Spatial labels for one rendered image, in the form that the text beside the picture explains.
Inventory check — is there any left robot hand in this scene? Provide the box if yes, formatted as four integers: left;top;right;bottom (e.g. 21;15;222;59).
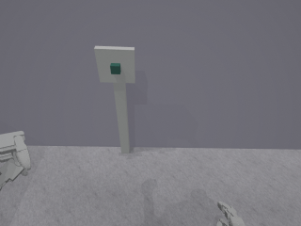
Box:
0;131;31;190

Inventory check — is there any right robot hand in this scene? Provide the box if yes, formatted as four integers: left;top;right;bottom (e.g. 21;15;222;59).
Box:
216;201;246;226

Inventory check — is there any button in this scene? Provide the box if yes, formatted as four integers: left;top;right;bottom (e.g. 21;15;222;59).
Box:
110;63;121;74

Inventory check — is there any panel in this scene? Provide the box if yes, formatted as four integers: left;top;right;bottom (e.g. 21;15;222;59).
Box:
94;45;135;153

